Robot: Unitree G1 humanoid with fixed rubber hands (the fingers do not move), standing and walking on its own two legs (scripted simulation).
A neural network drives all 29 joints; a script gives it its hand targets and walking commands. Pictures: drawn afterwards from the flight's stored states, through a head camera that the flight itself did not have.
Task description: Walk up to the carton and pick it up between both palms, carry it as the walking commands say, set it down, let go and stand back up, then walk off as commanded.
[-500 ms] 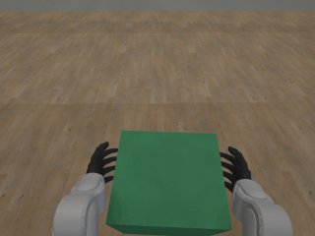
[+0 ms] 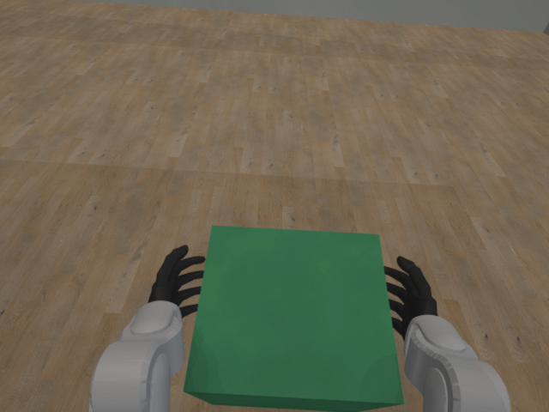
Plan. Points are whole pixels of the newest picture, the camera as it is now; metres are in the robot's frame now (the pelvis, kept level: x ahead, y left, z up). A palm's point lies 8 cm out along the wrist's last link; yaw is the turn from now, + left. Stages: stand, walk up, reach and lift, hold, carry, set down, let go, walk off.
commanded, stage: carry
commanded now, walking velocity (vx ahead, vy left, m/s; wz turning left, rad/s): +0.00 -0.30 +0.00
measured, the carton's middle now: (288, 327) +0.26 +0.00 +0.02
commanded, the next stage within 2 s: none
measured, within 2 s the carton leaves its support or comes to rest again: neither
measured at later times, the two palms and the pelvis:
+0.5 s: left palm (306, 342) +0.21 -0.02 +0.08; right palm out of the picture +0.22 -0.31 +0.10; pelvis -0.01 -0.18 +0.00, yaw +1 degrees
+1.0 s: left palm (467, 344) +0.23 -0.21 +0.07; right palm out of the picture +0.24 -0.51 +0.09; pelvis -0.01 -0.37 -0.01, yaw +2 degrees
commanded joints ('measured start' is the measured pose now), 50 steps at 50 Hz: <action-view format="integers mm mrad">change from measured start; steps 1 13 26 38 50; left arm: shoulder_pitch -314 -304 -402 -296 -401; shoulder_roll -792 -847 -884 -829 -835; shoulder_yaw -606 -569 -665 -564 -640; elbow -59 -84 -86 -69 -88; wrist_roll -306 -307 -340 -322 -330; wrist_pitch -7 -51 -38 -15 -14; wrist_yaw -151 -170 -165 -169 -169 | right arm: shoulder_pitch -325 -409 -348 -414 -313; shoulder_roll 724 814 799 812 792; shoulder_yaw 579 685 566 677 567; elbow -75 -135 -68 -115 37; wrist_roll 294 353 308 340 301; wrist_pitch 21 9 -17 34 17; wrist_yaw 124 130 146 121 141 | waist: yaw -21 -6 -25 -8 -17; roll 269 -218 197 -359 328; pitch -149 -245 -118 -221 -134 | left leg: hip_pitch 92 -88 204 -276 354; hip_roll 156 -163 133 -129 435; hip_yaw -106 61 -93 -6 -610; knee -150 337 -176 669 -301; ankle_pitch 102 -269 169 -534 112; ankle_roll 110 79 142 49 293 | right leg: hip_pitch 86 313 -123 394 -232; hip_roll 30 -137 37 -226 60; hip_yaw -90 19 11 135 23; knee -228 -409 167 -446 134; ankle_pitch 15 414 23 568 -168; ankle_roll -4 -242 3 -245 -30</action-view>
